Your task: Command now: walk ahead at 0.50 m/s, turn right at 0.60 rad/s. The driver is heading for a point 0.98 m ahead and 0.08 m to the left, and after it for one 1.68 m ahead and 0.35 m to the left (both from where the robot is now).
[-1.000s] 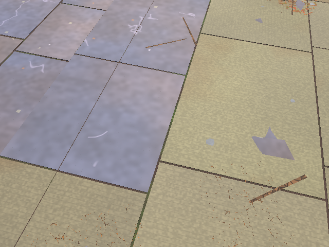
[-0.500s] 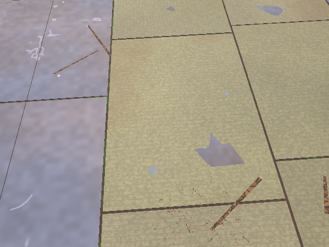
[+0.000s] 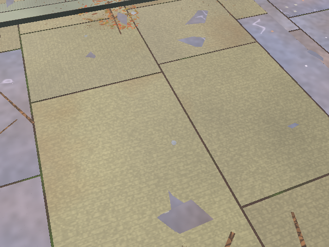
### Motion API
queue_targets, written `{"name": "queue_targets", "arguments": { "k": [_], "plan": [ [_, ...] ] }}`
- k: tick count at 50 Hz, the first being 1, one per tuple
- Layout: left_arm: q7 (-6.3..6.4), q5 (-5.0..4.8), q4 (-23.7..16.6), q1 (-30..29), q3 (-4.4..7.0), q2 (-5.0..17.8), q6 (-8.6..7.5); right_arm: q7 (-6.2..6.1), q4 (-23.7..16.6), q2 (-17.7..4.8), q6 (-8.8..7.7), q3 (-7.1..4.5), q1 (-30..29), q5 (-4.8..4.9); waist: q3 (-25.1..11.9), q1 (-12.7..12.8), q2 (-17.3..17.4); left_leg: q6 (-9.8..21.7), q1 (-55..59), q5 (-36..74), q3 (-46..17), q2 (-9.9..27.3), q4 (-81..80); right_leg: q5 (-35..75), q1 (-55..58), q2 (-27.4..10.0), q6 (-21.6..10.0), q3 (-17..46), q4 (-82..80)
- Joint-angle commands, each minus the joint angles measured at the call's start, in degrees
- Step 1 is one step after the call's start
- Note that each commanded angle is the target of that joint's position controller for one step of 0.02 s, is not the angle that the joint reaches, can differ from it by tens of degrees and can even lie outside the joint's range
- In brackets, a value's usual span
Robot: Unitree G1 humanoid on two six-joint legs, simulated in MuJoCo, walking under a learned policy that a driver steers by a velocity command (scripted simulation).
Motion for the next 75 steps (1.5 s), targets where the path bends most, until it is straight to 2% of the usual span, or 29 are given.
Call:
{"name": "queue_targets", "arguments": {
  "k": [1, 6, 12, 14, 16, 17, 18, 19, 20, 21, 23, 27, 30, 34, 37, 39, 40, 41, 42, 46, 57, 60, 63, 66, 69, 72, 73, 74, 75],
  "plan": [
    [-0.3, -0.03, -5.47, -2.02, 1.13, 3.03, -0.28, -0.41, -1.75, -6.84, -1.05, -1.86, 0.73, 0.29, -0.4, -0.89, 9.05, 8.72, 9.3, 3.73, -14.35, 16.01, -15.07, 3.66, -12.01, -5.12, 0.6, 1.9, -1.75],
    [-1.05, 0.53, -6.72, -7.39, 0.05, 0.82, -0.85, -0.36, 0.84, -9.22, -0.79, -2.46, 2.34, 0.43, 0.36, -1.91, 6.27, 9.48, 11.09, 13.35, -5.56, 15.58, -16.69, 14.35, -12.53, -4.93, 1.03, 0.94, -15.83],
    [-2.96, 0.38, -9.47, -17.57, -0.83, 0.24, -2.2, -0.27, 4.67, -12.13, 0.69, -2.9, 7.43, 2.26, 3.67, -4.36, 6.18, 8.33, 15.3, 16.28, -1.11, 17.03, -16.39, 17.35, -7.56, -2.73, -1.26, -4.09, -32.02],
    [-3.19, 0.65, -9.88, -17.33, -0.28, 1.7, -2.26, -0.38, 5.66, -13.26, 1.4, -3.16, 7.73, 2.78, 2.86, -2.7, 7.33, 7.52, 18.55, 26.25, -0.42, 18.13, -12.82, 12.72, -4.49, -1.17, -3.12, -5.51, -34.73],
    [-2.88, 1.18, -7.03, -6.99, 1.64, 4.92, -2.16, -0.77, 6.15, -13.82, 2.05, -3.03, 6.64, 3.1, -4.02, 4.18, 7.89, 5.22, 17.19, 43.26, 3.26, 16.04, 0.46, 14.46, 12.27, 2.5, -5.99, -8.47, -39.32],
    [-2.16, 1.16, -4.29, 1.88, 3.24, 8.16, -1.82, -1.08, 5.88, -12.0, 1.95, -2.18, 7.11, 2.37, -9.51, 8.05, 6.81, 3.1, 9.0, 38.61, 4.97, 13.52, 12.3, 16.46, 27.5, 1.52, -7.54, -6.06, -38.2],
    [-1.25, 1.87, -3.31, 8.69, 4.55, 14.56, -1.52, -0.71, 3.01, -6.37, 1.15, -0.06, 10.17, 0.46, -18.23, 7.76, -5.34, -0.72, -13.55, 11.12, 6.02, 6.79, 35.11, 12.22, 50.1, -13.86, -15.07, 18.23, -38.12],
    [-1.23, 1.48, -3.8, 7.82, 3.62, 13.19, -1.67, -0.35, 3.99, -5.83, -0.07, 0.47, 11.01, 0.68, -25.4, 6.37, -9.57, -2.0, -21.15, -22.44, -3.76, 0.58, 47.36, 15.3, 52.08, -22.05, -20.44, 38.19, -47.14],
    [-1.62, 1.88, -4.08, 3.97, 2.19, 9.57, -2.08, 0.08, 3.02, -10.72, -0.55, -1.04, 6.82, 2.62, -18.44, 6.6, -5.36, -1.84, -25.25, -21.2, -7.37, 3.73, 51.05, 22.64, 45.91, -20.58, -18.34, 29.8, -47.42],
    [-1.7, 1.91, -3.92, 0.57, 1.52, 7.55, -2.4, 0.0, 2.19, -10.24, -0.66, -0.84, 3.63, 3.09, -11.61, 4.96, -3.98, -1.63, -25.28, -17.96, -5.96, 5.98, 49.4, 33.67, 37.73, -17.88, -16.58, 19.46, -46.66],
    [-2.07, 1.7, -3.44, -5.06, 0.52, 3.84, -2.99, -0.7, 3.1, -9.37, 0.3, -1.13, 3.65, 1.28, -6.36, 0.75, -1.32, -2.35, -20.34, -12.8, -5.56, 8.97, 41.87, 42.52, 25.46, -12.71, -13.65, 9.12, -48.68],
    [-1.58, 2.41, -1.32, -8.19, 0.65, 4.44, -4.07, -1.28, 4.47, -5.95, 2.9, -0.55, 6.38, 0.57, -5.66, -2.92, -1.48, -4.85, -12.27, -5.39, -4.81, 7.88, 33.64, 50.33, 15.64, -11.01, -14.55, 2.08, -53.13],
    [-0.65, 2.46, 0.68, -8.45, 0.56, 4.7, -3.59, -1.26, 3.45, -4.32, 2.97, 0.27, 1.42, 0.08, -5.19, -1.61, -2.22, -4.81, -9.95, 3.9, -4.36, 7.23, 20.78, 49.08, 15.1, -8.53, -12.62, -2.5, -52.94],
    [-0.4, 2.31, 4.21, -5.73, 0.42, 5.4, -2.66, -0.7, 2.51, -5.51, 2.94, 0.13, -3.48, 0.42, -5.5, 0.7, -1.93, -3.93, -7.19, 9.35, -4.89, 5.57, 11.45, 43.73, 18.56, -9.85, -11.83, -1.06, -51.67],
    [-0.34, 1.47, 5.98, -6.93, 0.11, 4.95, -1.93, -0.39, 2.46, -6.48, 2.8, -0.35, -3.54, -0.24, -4.91, -0.64, -1.48, -1.59, -3.7, 8.56, -4.49, 4.43, 4.54, 37.14, 19.42, -9.95, -10.2, 0.69, -46.74],
    [-0.16, 2.2, 7.29, -3.41, -0.77, 2.37, -2.06, -0.86, 3.03, -9.88, 2.53, -1.19, -1.89, -0.95, -6.6, -0.22, 3.56, 1.04, 6.2, 33.89, -8.8, 8.58, -1.36, 24.85, 17.34, -4.51, -5.07, -0.72, -40.8],
    [-0.19, 3.19, 8.83, 4.33, -1.03, 1.1, -2.4, -1.32, 2.55, -12.03, 2.87, -1.45, -3.83, -1.06, -9.94, 4.67, 10.27, 5.88, 14.28, 42.98, -13.32, 13.82, 2.33, 10.36, 12.4, -0.74, -2.18, -2.1, -38.86],
    [0.38, 3.1, 9.76, 3.68, -1.44, 0.55, -1.95, -1.29, 2.88, -7.02, 3.59, -0.45, -4.36, -0.62, -11.4, 3.07, 12.15, 9.45, 13.98, 37.5, -15.44, 15.01, 1.94, 2.35, 11.92, 0.13, -0.02, -3.14, -38.3],
    [0.78, 2.59, 9.48, 1.31, -1.29, 1.65, -0.98, -0.94, 3.19, -4.89, 4.09, 0.1, -5.42, -0.13, -10.05, 2.56, 11.38, 9.38, 11.33, 28.67, -16.19, 14.09, 0.64, 1.73, 12.29, -0.14, 0.48, -2.93, -39.83],
    [1.52, 2.22, 10.96, -1.55, -0.63, 3.84, 2.17, 0.16, 3.64, -6.17, 3.92, -0.12, -8.72, 0.24, -5.89, 1.82, 7.33, 4.59, 4.57, 18.4, -10.77, 8.56, 0.79, 8.0, 16.37, -0.64, -0.8, -2.47, -43.49],
    [1.77, 1.97, 17.26, -1.62, -0.84, 1.74, 2.13, -1.01, 8.79, -5.04, 4.69, -0.29, -10.15, 0.62, -4.59, 1.06, 2.91, 4.42, 6.97, 19.39, -7.49, 5.83, 2.81, 13.2, 17.5, -1.24, -0.41, -2.99, -44.21],
    [1.85, 2.03, 18.67, -1.35, -1.03, 1.51, 1.89, -1.38, 9.88, -4.87, 5.17, -0.39, -10.62, 0.62, -3.16, 1.0, 2.8, 3.82, 6.67, 15.56, -7.08, 5.2, 2.22, 11.02, 16.53, -1.31, -0.5, -3.12, -44.93],
    [1.94, 1.47, 19.65, -0.45, -0.9, 2.28, 1.49, -1.94, 11.29, -5.32, 5.9, -0.85, -9.8, 1.17, -0.05, 0.96, 1.42, 2.92, 3.66, -12.87, -4.93, 2.25, 2.53, -9.82, 13.07, -1.71, -3.17, -2.05, -47.45],
    [2.17, 0.93, 19.84, 2.73, -0.2, 5.07, -0.33, -1.62, 10.02, -4.55, 4.31, -0.9, -13.65, 1.41, 6.76, 3.02, -3.01, 1.23, -7.81, -16.01, -1.11, -0.67, 9.64, -21.15, 14.64, -9.28, -8.53, 8.53, -54.55],
    [2.01, 0.51, 20.23, 1.48, 0.44, 5.89, -2.63, -0.23, 9.69, -3.83, 1.72, -0.98, -13.26, 1.94, 10.36, 1.61, -6.44, 1.98, -15.18, -9.64, -0.84, 2.47, 15.29, -7.26, 20.54, -17.29, -11.72, 14.86, -55.15],
    [1.09, 0.4, 18.98, -2.23, 0.09, 4.6, -3.14, 0.51, 14.06, -5.06, 0.81, -2.35, -1.31, 2.43, 4.92, -4.3, -3.29, 3.8, 6.05, -5.65, 0.64, -0.27, 4.76, 11.93, 14.24, -10.21, -7.25, 4.77, -44.38],
    [0.97, 0.27, 17.34, -3.81, -0.45, 2.76, -3.52, 0.4, 15.91, -9.55, 0.55, -3.9, 5.52, 2.11, 1.51, -6.51, 5.33, 7.74, 16.06, -7.4, -12.29, 5.83, -1.22, 20.39, 6.17, -3.28, -3.52, -2.94, -28.9],
    [1.08, 0.82, 15.87, -3.29, -1.13, 0.31, -4.27, 0.76, 17.54, -13.71, 0.49, -4.79, 13.91, 2.08, -4.89, -8.72, 18.48, 15.5, 27.75, -9.57, -36.13, 18.18, -10.96, 2.96, -5.14, 3.43, 0.34, -6.1, -8.15],
    [0.74, 0.23, 15.2, -4.7, -0.63, 1.7, -4.99, 0.94, 17.43, -9.26, -0.05, -2.85, 11.5, 1.59, -4.1, -6.33, 14.26, 16.37, 26.81, -9.48, -42.61, 22.51, -13.96, -10.35, -11.39, 2.33, -0.6, 0.78, 2.35]
  ]
}}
